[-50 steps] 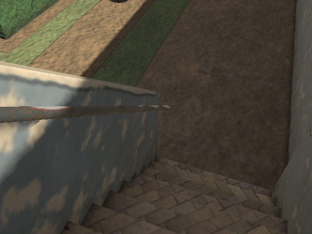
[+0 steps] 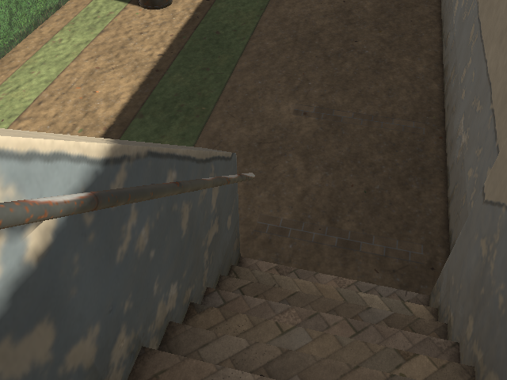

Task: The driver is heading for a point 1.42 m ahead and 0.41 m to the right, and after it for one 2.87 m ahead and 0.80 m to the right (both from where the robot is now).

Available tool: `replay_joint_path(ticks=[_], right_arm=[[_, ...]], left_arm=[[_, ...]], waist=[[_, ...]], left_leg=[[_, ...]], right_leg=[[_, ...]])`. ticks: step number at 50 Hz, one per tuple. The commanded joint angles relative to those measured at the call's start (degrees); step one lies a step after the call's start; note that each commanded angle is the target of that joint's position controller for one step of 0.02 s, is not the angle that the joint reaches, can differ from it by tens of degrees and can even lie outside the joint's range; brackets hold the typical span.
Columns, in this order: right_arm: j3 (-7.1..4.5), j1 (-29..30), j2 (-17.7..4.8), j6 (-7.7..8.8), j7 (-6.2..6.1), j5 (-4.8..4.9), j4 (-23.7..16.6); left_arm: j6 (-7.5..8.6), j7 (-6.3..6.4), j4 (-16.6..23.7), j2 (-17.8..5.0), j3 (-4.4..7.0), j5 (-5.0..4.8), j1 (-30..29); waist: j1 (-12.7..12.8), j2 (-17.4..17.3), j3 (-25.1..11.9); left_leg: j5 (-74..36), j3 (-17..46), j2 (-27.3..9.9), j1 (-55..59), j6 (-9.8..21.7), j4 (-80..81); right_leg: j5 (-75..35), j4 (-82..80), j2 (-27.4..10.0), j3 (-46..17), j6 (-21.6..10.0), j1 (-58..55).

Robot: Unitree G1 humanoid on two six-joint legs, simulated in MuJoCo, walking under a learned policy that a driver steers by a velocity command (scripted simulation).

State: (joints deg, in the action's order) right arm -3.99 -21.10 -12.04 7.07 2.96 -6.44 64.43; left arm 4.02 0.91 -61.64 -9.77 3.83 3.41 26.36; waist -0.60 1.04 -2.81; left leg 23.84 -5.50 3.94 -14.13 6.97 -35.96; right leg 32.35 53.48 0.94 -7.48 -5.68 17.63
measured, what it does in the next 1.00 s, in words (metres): goes down, turning right: right foot 0.21 m lower, then left foot 0.21 m lower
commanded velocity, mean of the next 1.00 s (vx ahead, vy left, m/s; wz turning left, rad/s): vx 0.47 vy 0.00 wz -0.49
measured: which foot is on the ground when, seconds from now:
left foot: down 0.00-0.36, up 0.38-0.72, down 0.74-1.00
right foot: up 0.00-0.34, down 0.36-0.76, up 0.78-1.00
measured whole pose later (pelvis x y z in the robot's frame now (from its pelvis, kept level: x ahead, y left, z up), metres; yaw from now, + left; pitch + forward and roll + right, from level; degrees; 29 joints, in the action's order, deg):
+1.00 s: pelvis +0.44 -0.13 -0.44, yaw -30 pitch +1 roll +3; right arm 1.5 -34.8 -10.1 8.7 0.0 -6.8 64.4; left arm 3.5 -7.6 -50.5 -12.9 -0.8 4.7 18.5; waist -2.8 2.5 -2.2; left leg 29.0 -10.2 3.6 -16.2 5.3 -43.6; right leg -22.6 69.3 -5.3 -4.9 -4.4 58.8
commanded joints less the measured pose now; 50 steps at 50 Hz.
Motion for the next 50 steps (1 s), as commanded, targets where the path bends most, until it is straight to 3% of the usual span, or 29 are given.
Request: replay_joint_path(ticks=[1, 5, 9, 13, 14, 15, 17, 18, 19, 20, 21, 23, 24, 25, 27, 28, 30, 33, 35, 36, 37, 38, 39, 40, 41, 43, 45, 47, 50], right_arm=[[-0.49, -21.6, -3.1, -0.89, 1.03, -0.36, 5.8], [6.19, 0.7, 12.1, -0.88, -3.75, -0.54, -3.9], [6.15, -7.6, 0.2, 2.58, -2.98, -3.07, -2.2], [6.04, -19.6, -1.8, 2.3, -3.15, 0.64, 2.7], [5.44, -21.0, -2.8, 0.6, -3.95, 2.16, 2.6], [4.67, -22.0, -5.3, -0.43, -3.16, -0.26, 3.6], [3.02, -16.4, -7.7, -3.13, -1.41, 0.6, 1.3], [2.59, -11.4, -9.0, -3.69, 0.81, 0.2, 0.7], [2.1, -14.5, -5.9, -2.35, 3.19, -0.1, 0.8], [2.45, -8.7, 0.4, -0.46, 4.3, 2.56, -6.6], [2.98, 2.9, 0.7, 0.97, 3.89, 3.98, -13.9], [2.26, 7.0, -2.6, 1.4, 1.0, 4.9, -16.0], [4.17, 1.3, 1.2, 0.59, -0.88, 1.82, -14.6], [3.62, -3.2, 0.0, -0.62, -1.01, 0.88, -10.7], [5.6, -2.2, 3.5, -3.01, 1.34, -0.07, -12.1], [5.95, -3.2, 3.1, -2.42, 2.26, -1.04, -12.6], [6.26, -2.1, 0.0, -1.81, 1.33, 0.87, -14.0], [5.08, -0.2, -3.0, -3.47, 0.54, -0.14, -18.2], [4.6, 7.4, -5.0, -4.58, 1.37, 0.44, -20.4], [3.79, -1.2, -5.8, -4.23, 1.33, 0.54, -16.0], [1.55, -15.0, -10.2, -2.06, 0.02, 2.21, -11.0], [-0.44, -31.1, -14.8, -1.15, -0.34, -0.1, -6.5], [-1.61, -23.3, -18.6, -1.51, 0.23, 0.11, -9.4], [-2.73, -19.3, -18.7, -2.92, 0.68, -2.59, -10.5], [-1.43, -16.6, -14.8, -3.76, 1.27, -2.51, -8.0], [4.65, -11.8, 5.1, -2.38, 0.05, -2.69, -6.9], [5.43, -10.1, 6.5, 1.37, -2.53, -0.19, -5.0], [5.66, -9.2, -0.2, 3.05, -2.52, -0.61, -4.0], [6.23, -14.2, -1.7, 3.91, -4.07, 0.21, -2.4]], left_arm=[[2.54, 1.61, 4.1, -4.4, 1.03, -1.42, -4.5], [0.4, -4.71, 0.9, 0.7, -2.29, 4.37, 3.1], [0.91, -6.72, 4.6, -2.3, -2.87, 1.89, -0.7], [-1.52, -4.72, 9.6, -5.9, -1.72, 4.88, -9.6], [-1.09, -4.2, 10.3, -6.3, -1.51, 4.0, -14.3], [-0.74, -3.87, 7.5, -4.2, -1.76, 4.27, -7.0], [-0.32, -2.86, 0.3, -6.7, -0.22, 2.12, 5.6], [0.75, -2.88, -6.3, -11.1, 2.38, 1.85, 22.4], [1.09, -3.23, -11.4, -17.7, 4.75, 4.24, 33.9], [2.57, -3.92, -12.8, -21.2, 4.82, 4.86, 40.6], [3.44, -4.46, -13.6, -19.4, 4.38, 5.58, 40.3], [2.92, -5.95, -8.6, -6.4, -0.15, 3.23, 14.6], [3.14, -5.13, -4.3, 0.8, -3.43, 4.33, 5.3], [3.28, -4.16, -0.6, 4.1, -5.22, 2.43, -0.7], [4.94, -3.12, 2.2, -1.5, -5.15, 3.32, -2.4], [5.55, -1.66, 2.2, 0.7, -6.49, 2.32, 0.4], [6.49, 0.24, 1.6, -3.0, -5.69, 2.34, 7.5], [5.02, -1.59, 4.9, -8.7, -4.97, 2.11, 6.6], [3.3, -2.73, 5.9, -9.7, -4.48, 0.85, 9.3], [1.95, -4.52, 4.9, -11.3, -3.89, 3.37, 8.4], [0.96, -5.85, 7.7, -9.7, -4.44, 0.31, 5.9], [1.5, -8.3, 7.4, -1.9, -5.7, -0.21, 12.9], [1.54, -9.07, 7.3, 1.4, -5.24, -2.37, 21.7], [1.11, -8.53, 12.5, -1.9, -4.94, -3.38, 14.6], [0.23, -7.51, 13.5, -3.5, -4.95, -2.4, 9.6], [-0.97, -6.21, 11.8, -1.1, -6.0, 0.56, 7.1], [-0.59, -8.12, 10.7, -0.3, -5.6, 0.19, 6.3], [-0.69, -10.17, 10.9, 0.7, -6.17, 1.03, -0.2], [0.08, -8.48, 11.9, -4.4, -5.54, 2.17, -5.8]], waist=[[-6.6, 0.1, 9.0], [2.7, -4.3, 7.3], [1.1, -2.3, 7.9], [-2.7, -3.8, 14.0], [-5.8, -1.8, 14.5], [-2.3, -4.6, 12.9], [1.8, -1.5, 14.0], [9.3, 2.7, 12.7], [11.9, 18.0, 1.8], [11.4, 14.3, -4.9], [14.4, 8.1, 0.0], [4.4, -2.9, 12.2], [-0.9, -7.2, 12.7], [-2.0, -7.4, 15.4], [-3.5, 6.9, 10.0], [-2.2, 1.2, 9.1], [1.8, -4.9, 8.2], [-1.0, 0.0, 10.4], [2.5, 0.1, 11.7], [-0.8, 0.0, 6.5], [-5.2, -3.0, 4.6], [-5.4, -11.6, -9.1], [-1.2, -10.9, -11.0], [-5.7, -5.9, -6.3], [-4.5, -3.7, 0.1], [1.0, 4.2, 12.4], [2.5, -1.5, 14.4], [2.7, -7.0, 11.0], [-0.5, 0.5, 8.9]], left_leg=[[2.6, 37.4, -27.1, 21.5, 16.6, 18.9], [-8.2, 4.0, -11.3, -13.9, 2.6, 6.4], [5.3, -3.7, -10.9, -32.8, 1.4, -1.1], [-1.0, 6.2, -20.7, -9.3, 1.0, -12.7], [-1.1, 7.3, -20.6, -4.4, 0.7, -14.1], [-13.4, 9.3, -23.3, -5.8, 0.7, -18.9], [-10.5, 9.6, -21.0, -1.7, -0.6, -34.7], [-8.2, 8.0, -16.4, -11.8, -0.8, -50.8], [24.4, 0.7, -2.5, -31.6, -3.8, -87.0], [24.9, 3.9, 1.2, -46.8, -3.0, -89.2], [26.0, 4.6, 0.0, -62.0, -2.8, -87.1], [10.5, 12.7, -9.7, -62.2, 0.2, -70.3], [-10.5, 17.3, -15.0, -51.7, 2.1, -47.4], [-28.1, 12.0, -15.1, -30.8, 1.3, -27.5], [-40.4, 3.0, -10.0, -4.8, -2.9, -33.4], [-53.6, 8.3, -12.0, -8.4, -4.2, -24.1], [-65.0, 7.2, -9.4, -2.7, -5.8, -5.4], [-36.6, 4.5, -6.5, 4.5, -7.6, 1.1], [-31.8, 9.5, -8.6, -5.0, -3.4, 23.1], [-43.2, 6.2, -7.9, 8.2, -2.1, 20.0], [-47.2, 10.1, -12.8, 17.1, 1.0, 34.7], [-82.1, 10.2, -20.5, 46.2, 11.1, 2.5], [-100.3, 15.0, -29.1, 52.1, 18.0, -8.2], [-85.9, 24.2, -33.2, 46.5, 19.7, -2.8], [-55.7, 29.2, -35.1, 34.8, 18.4, 3.1], [-30.9, 15.9, -23.9, 8.3, 8.3, 9.3], [-28.4, 5.8, -14.4, -16.7, 4.0, 10.2], [-13.9, 7.3, -13.2, -31.2, 5.5, 11.9], [-21.7, 11.4, -16.0, -10.3, 4.4, 0.5]], right_leg=[[-7.4, 17.6, -2.5, -8.6, -2.1, 46.7], [-41.3, 4.1, -9.0, -0.2, -2.8, 18.3], [-61.9, -5.1, -5.7, 8.0, 1.8, -3.4], [-50.4, -15.0, -7.7, 6.4, 0.7, 11.4], [-41.4, -25.1, -7.0, 8.2, 0.8, 13.1], [-42.9, -15.3, -6.1, 8.8, 0.4, 4.2], [-38.2, -40.6, -9.4, 5.7, 0.5, -2.9], [-47.3, -45.6, -6.6, 11.0, -0.5, -23.9], [-73.8, -21.6, -8.5, 6.6, -9.9, -46.0], [-87.3, -14.3, -13.5, -5.1, -13.1, -54.7], [-72.4, -18.2, -18.5, -15.7, -17.1, -55.0], [-29.2, -23.3, -20.8, -20.3, -15.3, -22.2], [-29.4, -23.2, -17.1, -10.9, -10.7, -5.7], [-28.6, -27.0, -12.9, -3.5, -10.9, 18.2], [-20.5, -21.5, -3.2, 2.5, -9.1, 37.0], [-16.4, -14.0, -1.5, 0.7, -8.0, 34.8], [-6.4, -3.1, 3.1, 0.6, -5.4, 35.0], [-1.5, 1.3, -1.3, -13.4, -9.7, 32.0], [-13.1, 6.3, -3.7, -24.9, -10.7, 9.5], [-17.0, 16.6, 0.3, -21.3, -8.5, 11.0], [-22.6, 31.2, 1.4, -21.1, -6.8, 11.9], [-7.6, 60.0, 7.2, -11.6, -1.4, 31.3], [10.3, 73.1, 10.9, -2.8, 0.6, 52.4], [6.1, 75.1, 7.0, -3.5, 2.0, 62.9], [-0.5, 73.3, 1.9, -6.1, 2.2, 67.5], [-27.7, 43.3, -7.2, -7.1, -0.2, 61.7], [-47.2, 21.0, -7.8, 1.2, -1.1, 41.5], [-58.0, 26.6, -7.2, 5.2, 1.3, 24.7], [-70.5, -0.7, -6.7, -0.8, 1.8, 39.8]])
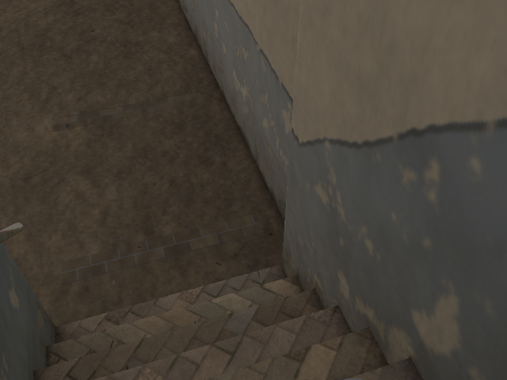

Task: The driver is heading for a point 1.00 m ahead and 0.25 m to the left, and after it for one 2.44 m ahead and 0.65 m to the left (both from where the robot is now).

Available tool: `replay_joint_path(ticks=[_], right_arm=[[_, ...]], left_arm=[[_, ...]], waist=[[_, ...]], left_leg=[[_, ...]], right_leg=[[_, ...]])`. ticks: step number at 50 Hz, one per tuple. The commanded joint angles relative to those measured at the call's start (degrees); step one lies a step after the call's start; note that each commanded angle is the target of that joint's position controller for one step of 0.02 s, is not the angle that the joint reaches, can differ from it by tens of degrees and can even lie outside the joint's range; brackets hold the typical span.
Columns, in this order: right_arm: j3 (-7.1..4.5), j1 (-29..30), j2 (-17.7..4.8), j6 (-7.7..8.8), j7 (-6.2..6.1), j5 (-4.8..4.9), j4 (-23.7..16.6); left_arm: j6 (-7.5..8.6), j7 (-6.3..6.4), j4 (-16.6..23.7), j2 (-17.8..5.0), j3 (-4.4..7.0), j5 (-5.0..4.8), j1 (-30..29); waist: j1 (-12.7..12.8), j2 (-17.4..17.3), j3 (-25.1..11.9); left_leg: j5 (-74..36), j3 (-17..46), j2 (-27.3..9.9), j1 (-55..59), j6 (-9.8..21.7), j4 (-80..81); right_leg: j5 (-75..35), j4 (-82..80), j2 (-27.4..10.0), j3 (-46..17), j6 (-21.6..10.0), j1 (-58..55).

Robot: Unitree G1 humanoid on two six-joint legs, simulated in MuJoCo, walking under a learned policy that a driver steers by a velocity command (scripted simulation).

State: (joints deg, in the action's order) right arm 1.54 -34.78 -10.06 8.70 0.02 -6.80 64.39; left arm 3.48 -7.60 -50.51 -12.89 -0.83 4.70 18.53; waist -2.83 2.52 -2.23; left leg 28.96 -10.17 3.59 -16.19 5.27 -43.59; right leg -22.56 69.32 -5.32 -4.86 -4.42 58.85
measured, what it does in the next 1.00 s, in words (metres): goes down, turning left: right foot 0.21 m lower, then left foot 0.21 m lower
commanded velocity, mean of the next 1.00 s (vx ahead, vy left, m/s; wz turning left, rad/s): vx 0.50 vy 0.00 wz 0.23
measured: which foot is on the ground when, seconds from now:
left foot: down 0.00-0.28, up 0.30-0.78, down 0.80-1.00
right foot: up 0.00-0.28, down 0.30-0.80, up 0.82-1.00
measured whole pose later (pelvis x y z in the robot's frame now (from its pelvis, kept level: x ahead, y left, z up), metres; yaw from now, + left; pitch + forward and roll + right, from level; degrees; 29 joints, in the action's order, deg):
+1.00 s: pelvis +0.48 +0.06 -0.41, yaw +18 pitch +0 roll +1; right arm -0.2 -30.9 -11.9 6.7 3.6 -5.7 66.9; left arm 5.1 -3.5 -52.3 -13.2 0.2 5.3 12.5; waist -2.4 0.8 -0.4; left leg 26.5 0.8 6.5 -15.8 5.5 -42.3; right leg 0.8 74.5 -7.6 -3.1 -3.1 48.5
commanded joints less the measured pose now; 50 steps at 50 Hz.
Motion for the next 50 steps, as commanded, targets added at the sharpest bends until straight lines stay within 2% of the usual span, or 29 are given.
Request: replay_joint_path(ticks=[1, 3, 9, 11, 12, 13, 14, 15, 16, 17, 19, 20, 22, 24, 25, 26, 29, 32, 37, 39, 40, 41, 42, 44, 45, 46, 48, 49, 50], right_arm=[[1.11, -1.3, -5.1, 2.05, -0.99, 0.08, -2.8], [1.5, -2.3, -4.9, 0.41, -0.26, 0.21, -2.8], [1.22, -13.3, -4.0, -2.86, -1.43, 2.69, 3.4], [0.74, -7.6, -5.0, -3.45, 0.06, 1.6, 2.2], [0.57, -2.9, -6.7, -3.44, 1.56, -1.25, 1.8], [0.33, -3.1, -4.8, -3.71, 1.62, 2.41, 1.1], [-0.52, -1.6, -9.2, -4.44, 3.21, 1.59, 1.5], [-3.24, -0.8, -9.6, -5.33, -0.18, 7.29, 0.2], [-3.81, -2.9, -7.0, -6.21, -1.62, 7.56, -0.8], [-0.5, -8.1, -2.6, -4.52, 5.49, 2.42, -3.0], [-0.52, -1.1, -2.4, -2.55, 7.23, 6.95, -7.0], [-1.8, -0.1, -3.6, -2.13, 5.78, 6.31, -8.9], [-2.22, -0.8, -3.1, -3.7, 4.96, 2.96, -5.0], [-2.07, -3.6, -0.8, -4.78, 6.59, 1.45, -2.5], [-2.06, -6.2, -0.9, -4.08, 7.13, 1.91, -1.5], [-1.54, 2.0, -0.6, -4.1, 6.83, 0.07, -4.8], [-1.22, 9.3, -1.3, -4.65, 5.11, 0.95, -6.3], [-2.5, 17.0, -6.5, -5.45, 4.52, 1.05, -9.6], [-2.59, 26.6, -5.4, -5.59, 3.28, -0.22, -11.5], [-5.06, 0.8, -7.9, -4.16, 3.5, 2.16, 0.3], [-8.84, -12.7, -16.1, -3.63, 3.22, 1.1, 5.2], [-10.41, -18.6, -24.1, -2.89, 2.7, 0.53, 7.3], [-10.91, -23.5, -24.3, -1.54, 2.6, -0.58, 9.6], [-7.67, -10.6, -13.9, -1.65, 4.23, 1.07, 5.9], [-5.89, -5.9, -9.5, -2.48, 5.24, 0.58, 5.1], [-2.67, -2.8, -1.8, -2.68, 4.9, -0.6, 4.1], [-0.88, 11.9, -1.4, -1.34, 3.77, 2.29, -3.2], [-0.5, 10.5, -3.7, -0.35, 3.73, 1.38, -2.8], [0.61, 7.7, -1.7, 0.42, 2.51, 1.68, -1.9]], left_arm=[[0.76, 0.71, 1.4, -1.4, -0.94, 1.43, -1.7], [-0.01, 1.27, 0.8, -2.3, -0.92, 2.41, -2.6], [-1.54, 0.51, 4.0, -0.3, -2.74, 1.69, -18.4], [-1.9, 0.96, 3.8, -1.4, -2.68, 2.06, -15.7], [-1.99, 1.47, -0.1, -0.9, -2.67, 3.18, -3.0], [-1.22, 1.75, -2.2, -4.9, -1.07, 1.71, -0.2], [-0.44, 2.36, -5.8, -8.4, 1.08, 1.3, 9.1], [-1.22, 6.23, -10.7, -12.0, 3.57, -6.94, 14.2], [-1.1, 7.26, -10.8, -13.7, 3.56, -7.07, 18.7], [-0.83, 2.76, -11.2, -15.6, 4.31, 3.54, 27.6], [-2.15, 2.07, -9.9, -13.5, 5.2, 6.08, 15.9], [-0.92, 2.66, -7.9, -7.7, 3.97, 3.89, 10.3], [1.22, 4.48, -5.4, 2.6, 0.13, 2.61, 6.5], [2.93, 5.33, -5.7, -2.6, 0.72, 2.4, 8.1], [3.07, 5.0, -4.4, -4.2, 0.84, 2.79, 6.2], [3.85, 6.06, -4.8, 0.3, -0.47, 1.9, 6.8], [4.57, 7.04, -8.6, -0.6, -0.97, 2.52, 12.0], [3.68, 5.49, -8.7, -2.7, -0.91, 2.73, 11.2], [0.37, 8.14, -10.6, -6.0, 0.64, 0.94, 15.1], [-1.54, 5.3, -10.7, -10.0, 1.61, 4.16, 10.9], [-1.82, 3.14, -11.6, -10.1, 2.3, 2.41, 9.6], [-1.03, 0.48, -9.7, -3.1, 2.38, 0.64, 16.5], [0.87, 0.14, -4.1, -2.5, 2.37, -0.98, 6.9], [3.73, 3.0, 4.2, -2.7, 2.03, -4.21, -5.2], [3.68, 4.66, 2.2, -2.4, 1.68, -4.02, -0.9], [2.59, 5.84, -0.7, 1.5, -0.05, -1.06, 4.8], [1.28, 5.26, -3.1, 0.2, 0.93, 0.7, 1.7], [0.93, 3.36, -2.9, 1.6, -0.24, 1.65, 1.6], [1.29, 2.45, -1.9, 1.3, -0.5, 2.77, 1.0]], waist=[[1.4, -1.8, 5.4], [1.6, -7.5, 7.3], [-7.2, -3.1, 13.5], [-4.4, -3.0, 13.8], [1.7, -6.0, 11.4], [0.9, 3.3, 10.4], [5.2, 2.4, 7.5], [4.2, 1.2, 1.8], [5.1, 7.2, -3.1], [9.0, 14.0, -19.9], [6.5, -3.3, -9.1], [2.6, -7.0, 0.1], [-0.7, -5.9, 11.1], [-3.4, 3.4, 6.7], [-4.1, 1.3, 5.2], [-0.9, -0.8, 4.7], [2.2, -1.2, 5.1], [2.7, 0.0, 11.0], [6.8, -0.1, 14.7], [-3.5, -3.7, 7.8], [-11.2, -14.4, 4.2], [-5.9, -19.7, -8.9], [-9.8, -14.9, -9.2], [-5.9, -5.8, 1.8], [-1.7, -4.9, 6.5], [2.8, 1.5, 10.2], [4.6, -2.5, 10.7], [5.6, -8.4, 8.7], [4.4, -5.8, 8.1]], left_leg=[[-19.4, 13.5, -13.8, -13.0, 5.5, 5.9], [-11.2, 14.5, -12.8, -17.4, 6.7, 5.9], [-16.6, 27.2, -17.0, 10.5, 11.0, -3.9], [-20.0, 26.0, -17.2, 2.3, 10.5, -6.0], [-24.5, 25.9, -18.3, -7.2, 9.0, -13.0], [-18.4, 21.3, -14.4, -3.2, 6.8, -19.1], [-17.7, 16.8, -9.3, -8.6, 4.5, -31.1], [-13.6, 6.7, -3.0, -12.9, 4.0, -49.1], [25.0, 6.9, 4.1, -32.1, 1.1, -70.1], [17.8, 16.1, 0.6, -41.9, -0.6, -76.2], [11.0, 17.4, -5.6, -47.9, -0.1, -69.8], [-2.7, 19.0, -8.0, -48.8, 0.5, -52.9], [-29.2, 18.6, -11.2, -30.6, -0.6, -27.8], [-36.1, 13.6, -9.5, -19.0, -2.0, -29.5], [-35.1, 12.7, -8.1, -15.2, -3.2, -32.8], [-42.7, 18.8, -13.1, -24.3, -2.4, -17.9], [-64.1, 16.6, -11.7, -17.2, -3.9, 0.0], [-53.2, 11.8, -9.4, -12.0, -3.0, 3.8], [-38.7, 12.9, -12.7, -14.5, 0.3, 25.5], [-51.1, 6.1, -8.3, 18.7, -0.2, 25.2], [-56.7, 7.8, -9.3, 32.4, 4.5, 32.9], [-88.7, 15.3, -14.1, 53.6, 10.8, 4.6], [-88.1, 21.2, -17.3, 56.6, 12.7, 5.9], [-46.4, 32.9, -24.2, 39.3, 15.1, 10.7], [-35.6, 37.4, -25.8, 24.4, 16.3, 12.7], [-35.7, 31.3, -23.3, 11.3, 11.9, 12.2], [-29.1, 17.0, -10.5, -23.9, 11.3, 15.4], [-24.8, 16.4, -6.9, -32.5, 10.3, 12.6], [-19.0, 18.6, -6.4, -30.5, 9.8, 8.3]], right_leg=[[-20.5, -19.9, 0.4, 0.9, 0.1, -11.5], [-14.0, -18.2, 2.4, 3.9, 1.0, -19.1], [1.7, -49.4, -1.4, 1.5, 3.3, -8.6], [5.7, -51.0, -1.3, 3.2, 1.5, -24.0], [1.4, -39.9, -2.5, 0.6, 0.8, -39.6], [4.4, -59.7, -1.8, 3.3, 0.6, -42.6], [-2.7, -64.0, 0.6, 8.4, 0.4, -61.0], [-15.0, -55.0, -0.3, 13.9, 3.1, -69.2], [-44.0, -42.3, -9.8, 2.2, -1.2, -86.8], [-44.0, -30.1, -16.9, -1.0, -14.1, -108.7], [-25.7, -33.8, -20.1, -0.9, -15.7, -86.6], [0.0, -37.9, -18.2, -1.7, -15.1, -67.5], [1.5, -45.5, -15.1, 5.9, -12.9, -35.2], [9.2, -39.9, -9.5, 8.4, -12.0, -26.0], [9.6, -38.6, -11.1, 6.9, -12.1, -22.4], [16.3, -39.6, -12.0, 6.2, -10.4, -31.7], [33.4, -28.9, -9.1, 10.3, -5.2, -31.8], [45.6, -27.4, -12.7, 7.0, -4.7, -27.2], [40.3, -14.9, -17.9, 1.3, -0.6, -45.8], [34.7, 5.4, -14.1, 8.6, 1.7, -32.9], [48.8, 33.2, -4.2, 11.5, 3.7, -26.1], [73.0, 52.2, 5.2, 12.4, 5.2, -9.2], [72.8, 53.0, 5.0, 11.4, 4.4, 2.9], [66.1, 40.4, -0.3, 2.9, 2.0, 18.8], [60.0, 38.4, -3.1, -0.9, 0.9, 17.2], [39.2, 19.2, -7.4, -5.9, -0.4, 12.8], [15.7, -4.3, -3.1, 3.6, 0.3, -20.9], [8.7, 2.6, -1.3, 6.0, 1.5, -31.9], [0.3, -4.2, -2.1, 2.1, 1.5, -28.9]])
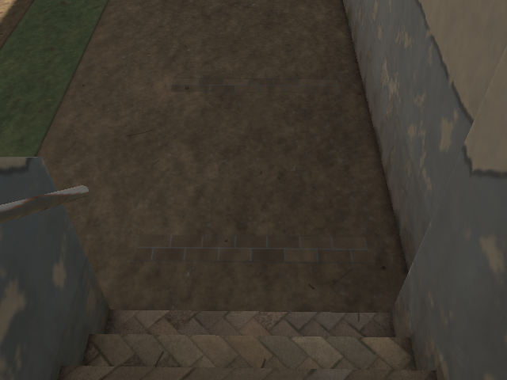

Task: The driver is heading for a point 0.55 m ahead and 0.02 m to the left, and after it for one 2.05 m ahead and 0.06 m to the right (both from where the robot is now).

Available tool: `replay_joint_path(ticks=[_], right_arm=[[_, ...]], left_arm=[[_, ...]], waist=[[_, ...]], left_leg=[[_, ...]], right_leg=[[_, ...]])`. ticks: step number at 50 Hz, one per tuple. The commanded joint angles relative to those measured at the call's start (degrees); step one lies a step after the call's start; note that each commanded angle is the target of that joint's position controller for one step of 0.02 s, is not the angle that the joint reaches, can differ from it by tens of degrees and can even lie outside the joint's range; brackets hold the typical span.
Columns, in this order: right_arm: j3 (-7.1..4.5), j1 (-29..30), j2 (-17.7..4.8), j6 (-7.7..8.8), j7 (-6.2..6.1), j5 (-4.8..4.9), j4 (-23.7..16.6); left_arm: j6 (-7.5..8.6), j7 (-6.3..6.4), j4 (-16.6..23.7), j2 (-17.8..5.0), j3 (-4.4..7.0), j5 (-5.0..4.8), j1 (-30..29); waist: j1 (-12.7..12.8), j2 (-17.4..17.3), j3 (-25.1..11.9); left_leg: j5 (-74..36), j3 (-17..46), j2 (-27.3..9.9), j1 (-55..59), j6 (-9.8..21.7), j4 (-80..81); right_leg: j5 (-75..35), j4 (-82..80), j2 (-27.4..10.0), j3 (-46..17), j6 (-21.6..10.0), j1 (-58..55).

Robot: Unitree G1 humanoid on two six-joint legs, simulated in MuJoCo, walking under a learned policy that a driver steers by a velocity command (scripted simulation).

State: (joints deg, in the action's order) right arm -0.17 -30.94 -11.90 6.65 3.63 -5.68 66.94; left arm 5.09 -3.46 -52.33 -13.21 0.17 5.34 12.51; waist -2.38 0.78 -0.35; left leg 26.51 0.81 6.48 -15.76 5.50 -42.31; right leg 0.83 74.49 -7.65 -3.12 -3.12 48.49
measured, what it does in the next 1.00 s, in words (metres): goes down, turning left: right foot 0.21 m lower, then left foot 0.21 m lower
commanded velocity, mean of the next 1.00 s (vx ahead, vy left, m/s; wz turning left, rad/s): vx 0.50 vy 0.00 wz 0.28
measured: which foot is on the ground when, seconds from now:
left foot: down 0.00-0.22, up 0.24-0.76, down 0.78-1.00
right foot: up 0.00-0.20, down 0.22-0.78, up 0.80-1.00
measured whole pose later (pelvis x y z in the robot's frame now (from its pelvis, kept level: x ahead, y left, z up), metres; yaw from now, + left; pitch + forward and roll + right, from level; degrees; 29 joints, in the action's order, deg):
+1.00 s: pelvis +0.46 +0.10 -0.41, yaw +15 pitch +1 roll +2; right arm -0.1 -22.8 -12.2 6.0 2.5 -7.0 59.8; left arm 5.0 -6.0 -57.1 -13.1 1.3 4.8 21.3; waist 1.6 2.1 0.4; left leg 22.8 -11.2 0.0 -15.1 3.6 -36.8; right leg 0.9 71.2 -5.1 -3.4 -3.0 44.6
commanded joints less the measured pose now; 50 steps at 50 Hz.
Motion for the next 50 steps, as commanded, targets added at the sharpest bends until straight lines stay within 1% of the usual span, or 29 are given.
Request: replay_joint_path(ticks=[1, 2, 4, 8, 9, 10, 11, 12, 13, 14, 16, 17, 19, 21, 24, 27, 34, 36, 37, 38, 39, 40, 41, 42, 43, 45, 46, 49, 50], right_arm=[[2.57, 0.0, -0.2, 2.89, -1.96, 0.31, -3.6], [2.59, 2.3, -0.6, 3.1, -3.02, 0.16, -6.1], [1.53, 5.7, -6.7, 2.2, -2.35, -0.66, -9.7], [0.6, -4.1, -8.2, -0.22, -1.69, 2.01, -10.8], [0.25, -0.2, -10.0, -1.39, -0.12, -0.09, -12.2], [0.85, -2.4, -5.7, -1.85, 1.06, 2.29, -12.2], [1.87, -0.6, -3.6, -2.15, 3.8, 0.89, -14.2], [1.91, -13.7, 5.1, -1.12, 4.37, 4.01, -13.2], [0.73, -12.1, -1.6, -1.54, 4.23, 6.05, -16.5], [0.16, -0.7, -4.1, -2.49, 3.17, 5.49, -22.1], [0.82, -3.5, -2.4, -3.49, 2.26, 3.73, -16.5], [1.42, -4.8, 0.0, -3.64, 3.15, 2.04, -15.4], [1.56, 0.9, 1.3, -3.03, 5.38, 1.45, -15.9], [1.99, 6.6, 2.4, -2.83, 7.07, 2.19, -16.1], [0.5, 10.2, -4.5, -2.83, 4.65, -0.19, -17.0], [1.43, 17.6, -3.5, -2.58, 2.75, -1.19, -16.4], [3.12, 34.9, -2.8, -4.98, 3.22, -1.22, -19.6], [2.84, 26.6, -3.5, -4.77, 2.38, -1.79, -16.5], [-0.94, 18.2, -8.5, -3.87, -2.4, 9.62, -10.7], [-1.03, 8.8, -9.0, -3.94, -3.52, 8.7, -7.9], [-1.62, -12.2, -10.9, -3.46, -0.16, -1.42, -2.8], [-3.95, -14.6, -14.8, -4.08, 0.46, -3.68, -3.2], [-5.3, -12.9, -18.1, -4.52, 1.24, -3.38, -3.0], [-4.97, -8.6, -15.0, -4.86, 1.0, -4.33, -3.8], [-4.63, -1.4, -15.0, -4.63, 1.56, -2.27, -4.9], [-0.16, 9.7, -1.1, -2.44, 0.18, -1.5, -9.3], [0.5, 10.1, 0.6, -0.98, -0.67, -0.5, -10.4], [-0.68, 7.1, -5.9, 1.19, -1.4, -1.08, -10.6], [0.83, 5.9, -1.1, 1.15, -2.25, -1.55, -9.0]], left_arm=[[-0.59, -1.54, 0.5, 0.1, -1.6, 1.76, 5.4], [-0.07, -0.81, 0.9, -0.9, -1.97, 0.67, 5.9], [-0.3, 0.19, 3.0, -1.9, -1.61, -0.57, 5.5], [-1.78, -0.42, 7.6, -3.3, -1.31, 0.19, -4.0], [-1.06, -0.46, 4.4, -4.0, -0.69, 0.33, 5.3], [0.15, 0.57, -1.0, -8.1, 1.7, -1.27, 15.9], [1.05, 0.88, -4.9, -11.8, 3.97, -0.53, 33.7], [0.88, 0.39, -3.1, -17.9, 5.4, -0.13, 31.9], [-0.55, -0.45, -1.8, -18.3, 6.11, 2.41, 30.6], [-1.48, -0.45, -1.0, -16.1, 6.14, 3.34, 23.2], [-1.71, -0.7, -3.6, -3.4, 1.77, 2.5, 19.5], [-0.07, 1.4, -4.8, 4.4, -0.75, 2.1, 18.0], [3.41, 3.62, -4.3, 3.9, -1.48, -0.1, 13.5], [4.56, 3.7, -7.8, -1.8, -1.76, 1.81, 15.9], [5.39, 4.47, -11.7, -3.7, -2.26, 0.8, 23.5], [3.93, 4.17, -9.8, -2.5, -3.27, 1.36, 24.4], [0.33, 3.82, -14.1, -5.9, -1.51, -0.28, 28.3], [-0.74, 2.36, -14.1, -5.8, -0.72, 0.05, 26.5], [-1.77, 4.96, -12.9, -3.9, 0.47, -4.29, 24.8], [-2.81, 5.66, -13.8, -3.1, 0.08, -5.26, 26.6], [-2.79, -0.98, -15.7, -3.4, -0.8, 1.27, 29.4], [-1.94, -4.61, -13.0, -3.8, 1.28, -1.79, 28.6], [-0.65, -5.68, -7.8, -2.5, 0.85, -3.72, 24.0], [0.12, -5.37, -4.8, -0.9, -0.29, -5.08, 20.5], [0.9, -3.72, -1.9, -0.5, -0.34, -5.18, 17.8], [0.34, -0.59, -2.7, -0.3, -0.22, -2.87, 17.7], [-0.14, -0.95, -6.1, -0.6, 0.68, -2.56, 21.3], [-0.43, -3.76, -9.9, 1.8, 1.04, 1.28, 27.8], [-0.49, -3.35, -6.4, 0.9, 0.72, 1.29, 20.5]], waist=[[2.1, -2.8, 6.1], [1.8, 0.7, 3.8], [3.9, -2.5, 4.4], [-2.4, -3.6, 7.7], [1.8, -3.1, 3.6], [5.0, 4.1, 2.3], [9.6, 1.4, -4.9], [3.5, 15.2, -16.6], [7.3, 5.4, -16.0], [9.1, 2.6, -7.0], [1.8, -5.4, 4.1], [-2.1, -3.4, 11.0], [-0.4, 0.4, 11.5], [-0.5, 3.3, 7.2], [2.4, 1.7, 6.3], [4.7, 2.0, 4.5], [10.8, 0.0, 13.2], [9.2, -1.5, 9.8], [8.4, -4.1, 7.3], [5.5, -3.9, 0.7], [-4.9, -15.3, -3.8], [-5.7, -13.6, -12.7], [-4.9, -9.6, -17.5], [-4.6, -2.9, -14.9], [-1.2, -1.8, -9.0], [5.4, 1.5, 5.9], [6.3, 2.0, 8.5], [8.0, -4.6, 3.1], [5.3, -3.4, 3.5]], left_leg=[[-14.9, 11.0, -9.3, -27.8, 10.1, 2.4], [-6.4, 7.3, -4.2, -34.5, 6.8, -3.8], [2.4, 10.7, -4.4, -44.0, 7.7, -6.3], [-9.2, 32.7, -8.6, -6.2, 11.4, -17.6], [-12.4, 31.5, -6.6, -13.4, 10.2, -28.1], [-13.4, 26.5, -2.6, -13.5, 7.0, -39.4], [-19.8, 23.0, -1.6, -30.0, 3.6, -57.0], [21.3, 9.8, 6.1, -53.3, -1.9, -87.3], [18.8, 8.4, 4.8, -62.8, -3.7, -93.4], [12.2, 9.0, -1.0, -73.4, -5.7, -83.7], [-6.6, 10.5, -8.2, -61.5, -2.7, -71.4], [-22.2, 8.6, -12.0, -54.5, -0.8, -54.4], [-42.1, 2.4, -12.2, -37.5, -0.1, -34.8], [-50.5, 1.6, -11.8, -26.1, -1.8, -39.6], [-49.9, 8.7, -11.2, -49.8, -1.7, -22.9], [-65.3, 2.9, -9.6, -37.1, -1.7, -5.7], [-44.7, 1.0, -13.3, -25.7, -2.9, 24.9], [-43.5, 1.8, -14.4, -12.4, -2.5, 29.9], [-55.9, -4.7, -12.7, 0.4, -3.9, 34.6], [-60.0, -7.8, -12.1, 16.4, -5.0, 34.3], [-65.0, -0.2, -17.8, 43.7, 4.5, 34.4], [-88.7, 0.9, -24.6, 60.1, 11.3, 6.9], [-90.1, 1.7, -31.4, 63.4, 14.6, 3.7], [-76.4, 2.2, -31.5, 55.5, 13.2, 5.9], [-62.8, 3.9, -32.4, 38.9, 13.4, 10.0], [-46.5, 0.6, -29.3, 2.0, 10.6, 17.8], [-49.8, -5.9, -26.4, -10.4, 10.9, 20.3], [-36.9, -7.6, -21.0, -18.4, 9.4, 12.3], [-32.7, -3.7, -25.2, -9.4, 7.8, 12.8]], right_leg=[[-26.0, -13.3, 0.7, 0.0, 1.2, -15.6], [-39.7, -28.2, 2.7, 0.3, 1.6, -26.8], [-28.3, -27.0, 6.4, 6.3, 5.3, -42.5], [-10.0, -63.7, 3.9, -0.9, 0.7, -24.4], [-19.7, -57.4, 4.4, 1.8, -0.5, -40.1], [-24.0, -74.8, 1.0, 1.2, -3.2, -49.5], [-35.8, -56.2, -4.3, 0.6, -7.9, -74.1], [-79.6, -30.7, -16.6, -3.5, -21.7, -93.7], [-87.3, -30.8, -21.9, -11.2, -25.5, -91.0], [-55.4, -38.2, -24.5, -19.4, -24.5, -80.3], [-26.1, -44.8, -15.4, -7.0, -13.9, -50.1], [-14.5, -48.4, -9.1, -0.4, -7.9, -33.5], [-5.8, -49.0, -1.7, 8.2, -5.3, -11.7], [0.1, -48.4, -3.5, 5.4, -6.6, -5.4], [-7.5, -38.8, -9.2, -3.9, -6.6, -32.9], [9.3, -33.1, -4.7, 1.5, -7.1, -29.1], [10.6, -27.8, -9.1, -9.3, -9.9, -41.3], [9.9, -18.0, -7.3, -9.9, -10.4, -39.7], [2.7, -3.6, -0.1, -0.2, -8.6, -37.0], [5.5, 9.4, 4.2, 2.6, -7.7, -30.6], [29.0, 25.3, 7.5, 0.5, -0.2, -12.7], [47.8, 42.5, 9.9, 1.4, 1.5, 3.9], [49.5, 44.9, 7.7, 1.6, 2.2, 12.2], [44.5, 38.1, 5.1, -1.3, 0.4, 16.2], [42.4, 35.7, 3.3, -1.3, -0.1, 14.4], [17.9, 10.0, -2.2, -4.8, -0.9, 3.1], [2.9, -3.2, -0.7, -2.5, 0.1, -7.5], [-8.0, -1.1, 3.9, 2.3, 0.1, -18.1], [-15.1, -12.7, -1.3, -5.0, -0.2, -8.6]])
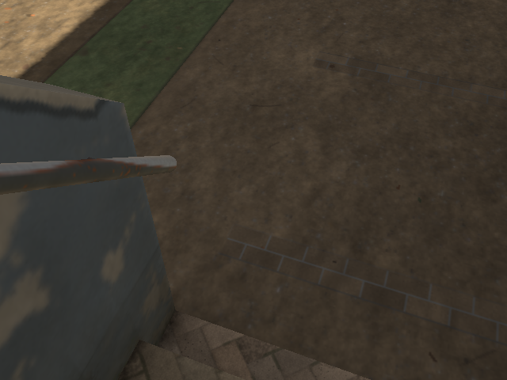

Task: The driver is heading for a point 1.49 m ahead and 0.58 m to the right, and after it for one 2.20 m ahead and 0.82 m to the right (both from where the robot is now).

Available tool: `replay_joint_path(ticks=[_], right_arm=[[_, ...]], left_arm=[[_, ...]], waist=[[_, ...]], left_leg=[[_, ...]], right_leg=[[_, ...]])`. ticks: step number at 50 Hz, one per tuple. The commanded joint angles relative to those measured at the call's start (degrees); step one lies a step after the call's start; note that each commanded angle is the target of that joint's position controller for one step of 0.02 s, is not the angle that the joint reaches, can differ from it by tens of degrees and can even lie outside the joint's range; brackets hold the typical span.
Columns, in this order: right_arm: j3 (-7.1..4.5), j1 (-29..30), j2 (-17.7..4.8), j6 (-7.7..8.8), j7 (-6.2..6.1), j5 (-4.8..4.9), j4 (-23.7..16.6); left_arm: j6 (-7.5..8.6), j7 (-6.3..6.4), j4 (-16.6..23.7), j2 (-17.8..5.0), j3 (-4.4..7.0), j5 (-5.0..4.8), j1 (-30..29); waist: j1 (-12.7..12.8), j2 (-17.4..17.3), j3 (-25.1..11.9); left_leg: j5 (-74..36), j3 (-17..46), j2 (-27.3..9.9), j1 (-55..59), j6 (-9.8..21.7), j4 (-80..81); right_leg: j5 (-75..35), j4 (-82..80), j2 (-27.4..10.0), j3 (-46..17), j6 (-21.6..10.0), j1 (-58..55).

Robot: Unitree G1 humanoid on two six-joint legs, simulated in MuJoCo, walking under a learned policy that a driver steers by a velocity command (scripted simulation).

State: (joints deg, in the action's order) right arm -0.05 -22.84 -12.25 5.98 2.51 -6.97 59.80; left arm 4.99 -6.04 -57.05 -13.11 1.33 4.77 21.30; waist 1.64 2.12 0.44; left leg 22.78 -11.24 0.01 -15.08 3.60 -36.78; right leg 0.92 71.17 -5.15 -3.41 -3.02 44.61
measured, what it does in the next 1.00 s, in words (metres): goes down, turning right: right foot 0.21 m lower, then left foot 0.21 m lower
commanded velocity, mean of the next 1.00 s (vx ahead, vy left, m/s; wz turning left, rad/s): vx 0.50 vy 0.00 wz -0.54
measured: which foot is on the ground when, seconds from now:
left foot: down 0.00-0.28, up 0.30-0.68, down 0.70-1.00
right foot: up 0.00-0.26, down 0.28-0.70, up 0.72-1.00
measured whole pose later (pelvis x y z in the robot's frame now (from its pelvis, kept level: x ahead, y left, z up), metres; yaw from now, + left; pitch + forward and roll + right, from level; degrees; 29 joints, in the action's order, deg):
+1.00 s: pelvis +0.48 -0.14 -0.45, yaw -35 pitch +1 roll +3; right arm 2.9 -33.3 -8.8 9.1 0.1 -6.3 64.7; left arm 4.8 -7.7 -52.5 -13.0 -0.4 5.1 15.2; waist -2.6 2.0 -1.7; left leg 34.0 -12.9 3.1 -14.0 5.3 -46.6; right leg -29.4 58.5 -3.8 -5.6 -5.0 53.9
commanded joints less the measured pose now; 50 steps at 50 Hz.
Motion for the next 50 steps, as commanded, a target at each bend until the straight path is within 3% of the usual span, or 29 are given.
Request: replay_joint_path(ticks=[1, 4, 7, 10, 11, 12, 13, 14, 15, 16, 18, 19, 20, 21, 22, 24, 26, 27, 30, 33, 35, 36, 37, 38, 41, 43, 45, 48, 50], right_arm=[[1.05, -8.6, 0.2, 1.74, -1.95, 0.27, 0.9], [2.32, -8.1, 1.4, 2.25, -1.74, -0.4, 1.0], [1.47, -6.8, -2.1, 1.78, -0.42, -1.3, 0.2], [0.34, -12.7, -3.7, -0.37, -3.54, 2.43, 3.0], [-0.4, -17.0, -6.3, -1.28, -4.16, 0.53, 3.5], [-0.94, -14.6, -7.8, -2.07, -3.82, -1.03, 2.9], [-1.1, -11.7, -5.3, -3.09, -3.05, 0.85, 3.2], [-1.7, -11.2, -9.6, -4.25, -0.02, -2.06, 3.7], [-1.71, -13.0, -6.3, -4.09, 3.13, -0.72, 4.1], [-2.08, -9.2, -3.6, -2.75, 5.59, 2.73, -1.5], [-2.16, 10.7, -4.3, 0.41, 3.28, 5.83, -11.7], [-1.59, 8.8, -2.6, 1.04, 1.83, 6.63, -13.6], [-1.3, 4.4, -3.3, 0.76, 0.31, 5.65, -10.5], [0.71, 0.3, 1.8, -0.08, -0.57, 2.88, -8.6], [-0.13, -1.0, 0.5, -0.51, 0.01, 1.87, -5.1], [0.67, 1.7, 1.2, -1.58, 2.28, 0.76, -6.2], [1.3, 1.1, -0.6, -0.51, 2.35, 0.13, -6.7], [1.13, 0.4, -1.4, -0.52, 1.67, 1.19, -6.9], [0.62, 4.6, -4.5, -1.73, 0.5, 1.12, -11.6], [0.15, 13.3, -5.8, -2.41, 1.66, 1.35, -13.7], [-3.75, -15.3, -11.6, 0.19, 0.58, 2.45, -3.6], [-5.39, -23.2, -16.8, 0.31, 0.69, 1.19, -2.1], [-6.04, -19.3, -19.5, -0.55, 1.62, 0.45, -5.0], [-6.65, -13.3, -17.9, -1.89, 1.5, -0.69, -5.9], [1.07, -8.0, 4.8, -1.07, 0.4, -1.41, -1.8], [1.89, -3.1, 5.3, 2.99, -2.15, 1.36, -2.2], [1.57, -4.0, -1.3, 4.23, -2.14, 0.59, 0.9], [2.29, -6.5, -2.3, 5.03, -3.49, 1.27, 1.6], [2.53, -8.7, -4.7, 4.05, -2.28, 0.57, 1.9]], left_arm=[[-0.67, 0.66, 0.6, 1.2, -0.42, 1.43, 6.4], [-0.83, 3.06, 0.3, 0.4, -0.48, -0.16, 1.4], [-1.75, 2.52, 3.8, -2.7, 0.48, 2.12, -6.6], [-1.68, 3.33, 6.2, -0.9, -0.22, 2.35, -17.0], [-0.99, 3.64, 5.8, -0.4, 0.09, 2.48, -18.0], [-0.74, 3.87, 2.6, -0.9, 0.64, 1.98, -8.8], [0.06, 4.38, -2.8, -5.0, 2.25, 0.28, -2.3], [0.97, 4.13, -11.3, -6.8, 4.52, -0.04, 19.4], [1.31, 3.93, -15.1, -15.7, 7.68, 1.71, 30.1], [1.98, 3.84, -16.1, -20.3, 8.4, 1.85, 34.5], [2.71, 3.02, -15.3, -16.6, 7.63, 1.68, 28.7], [2.1, 1.54, -12.6, -8.8, 4.45, 0.18, 19.4], [0.94, 0.58, -12.3, -4.7, 2.75, 1.24, 16.0], [1.03, 1.26, -9.7, 1.6, -0.09, 2.34, 10.9], [1.56, 2.15, -5.7, 3.8, -1.44, -0.39, 2.4], [3.32, 2.3, -4.1, -1.0, -2.0, 1.01, 1.1], [4.61, 4.9, -1.6, 2.2, -3.71, 0.96, 1.3], [4.87, 5.2, -0.2, -2.4, -2.94, 1.37, 0.5], [3.77, 4.78, 1.1, -5.7, -2.41, 0.35, 7.4], [0.86, 3.07, 2.0, -8.3, -1.53, -0.96, 11.2], [-0.92, -1.07, 3.3, -6.4, -2.13, 0.78, 9.8], [-0.1, -2.33, 1.7, 5.6, -3.01, -1.98, 22.7], [-0.27, -2.18, 4.7, 1.5, -2.36, -5.17, 23.5], [-1.04, -1.05, 10.4, -2.6, -1.51, -4.5, 11.3], [-1.08, -0.33, 5.9, 1.1, -2.63, -1.9, 10.8], [-0.41, -2.17, 6.2, 1.3, -2.15, -0.55, 5.5], [-0.47, -3.77, 6.3, 2.4, -2.28, -0.84, -0.5], [0.72, -1.65, 7.0, -5.2, -0.5, 0.37, -6.3], [0.7, -0.35, 6.5, -4.1, -0.82, 1.16, -9.5]], waist=[[-1.7, -6.4, 3.9], [-1.3, -5.2, 3.6], [-1.8, -5.2, 9.5], [-7.7, -4.7, 13.0], [-9.0, -5.6, 10.8], [-4.9, -5.2, 8.6], [-2.3, 1.0, 7.0], [5.8, -1.3, 1.9], [10.6, 15.2, -6.3], [9.5, 13.0, -16.0], [11.4, 3.1, -6.7], [5.1, 2.9, 0.6], [1.5, -1.9, 5.8], [-2.3, -8.3, 9.3], [-3.6, -9.9, 10.2], [-5.1, 4.6, 6.3], [-3.6, -2.9, 4.2], [-4.0, -4.2, 1.8], [-2.5, -1.7, 6.5], [1.6, -0.3, 6.2], [-7.1, -3.3, -3.5], [-3.3, -19.3, -17.4], [-4.5, -12.7, -16.8], [-8.8, -8.7, -8.7], [1.4, 2.1, 9.0], [0.8, -2.6, 9.9], [0.3, -6.8, 6.6], [-1.7, -1.3, 5.2], [-1.5, -6.4, 3.9]], left_leg=[[-26.8, 12.4, -22.5, -0.5, 9.7, 4.6], [-10.7, 5.9, -16.7, -12.6, 4.4, -2.9], [3.7, 6.6, -19.0, -18.7, 2.9, -5.3], [-1.9, 13.9, -23.7, 1.2, 1.5, -11.8], [-4.9, 12.2, -22.8, -0.4, 1.8, -14.3], [-7.5, 12.2, -23.9, -1.9, 0.2, -21.2], [-12.8, 7.9, -18.4, 3.7, -0.8, -34.0], [-15.6, 3.9, -16.2, -11.4, -2.7, -47.7], [24.9, 1.4, -4.8, -30.7, -5.6, -77.5], [28.4, 4.0, -1.1, -41.1, -4.4, -87.4], [29.1, 6.9, -4.4, -59.0, -3.4, -83.3], [18.8, 15.9, -7.5, -64.4, -1.4, -69.6], [13.8, 17.4, -9.9, -58.9, 0.0, -69.4], [-6.9, 21.8, -13.3, -53.8, 1.6, -49.7], [-24.8, 17.4, -12.5, -33.4, 1.1, -28.5], [-36.1, 8.7, -5.6, -7.6, -0.7, -36.2], [-61.0, 15.6, -7.2, -6.3, -2.0, -13.8], [-65.8, 10.9, -4.0, 6.7, -3.3, -10.6], [-37.7, 10.4, -1.8, 3.5, -5.8, 0.2], [-35.3, 14.3, -5.1, -3.3, -0.5, 29.8], [-49.3, 13.2, -9.9, 30.5, 5.0, 23.3], [-90.2, 15.4, -19.4, 56.9, 17.2, -6.1], [-98.9, 23.7, -27.0, 56.3, 22.0, -6.1], [-68.4, 33.7, -29.9, 48.3, 22.7, 1.7], [-23.9, 17.0, -16.5, 4.2, 7.2, 10.5], [-19.7, 8.5, -9.6, -18.7, 4.5, 13.5], [-12.3, 8.7, -8.7, -26.2, 5.0, 14.7], [-20.4, 13.2, -12.0, -7.4, 3.6, 2.6], [-12.8, 12.0, -11.2, -13.6, 4.7, -0.2]], right_leg=[[-17.2, -14.9, -5.6, -6.3, 0.4, 4.5], [-36.9, -30.5, -2.9, -1.5, 1.6, -14.1], [-25.6, -29.2, 0.5, 4.9, -0.3, -21.3], [-13.1, -49.7, -3.3, 2.0, -1.5, -9.0], [-14.5, -44.5, 0.5, 7.5, -1.1, -17.9], [-15.0, -46.8, -1.0, 5.6, -1.8, -24.4], [-16.1, -61.9, -0.8, 6.7, -1.3, -26.5], [-28.8, -56.7, 3.1, 12.9, -2.3, -56.9], [-46.6, -46.4, -1.9, 4.6, -10.9, -79.0], [-64.3, -31.6, -7.7, -3.3, -14.6, -89.7], [-39.9, -36.8, -13.0, -9.8, -16.6, -79.9], [-10.3, -40.2, -17.6, -21.8, -18.0, -64.5], [-5.0, -42.1, -18.3, -22.1, -19.0, -47.3], [-5.6, -41.4, -14.4, -14.4, -14.9, -34.3], [-4.8, -44.8, -8.1, -5.8, -14.0, -12.8], [4.3, -40.3, 1.0, -1.6, -12.9, 7.8], [16.7, -27.7, 5.8, -2.4, -9.6, 7.4], [23.3, -24.8, 9.0, -0.4, -8.1, 15.1], [30.3, -16.4, 4.1, -15.4, -11.5, 3.8], [16.7, -7.2, 2.6, -29.9, -13.1, -22.5], [6.5, 19.0, 7.7, -24.7, -7.9, -7.3], [44.8, 51.8, 16.2, -10.3, -1.5, 16.6], [43.4, 62.1, 15.7, -5.6, -0.1, 31.3], [39.4, 55.6, 11.7, -4.4, 2.5, 42.7], [2.5, 26.3, -1.3, -7.9, -4.2, 30.0], [-16.9, 4.4, -1.1, -1.5, -4.8, 10.5], [-24.9, 9.2, 0.0, 0.8, -2.7, -1.8], [-35.7, -18.0, 0.7, -6.1, -1.7, 9.8], [-39.2, -18.9, 3.3, 0.2, -1.5, -2.9]])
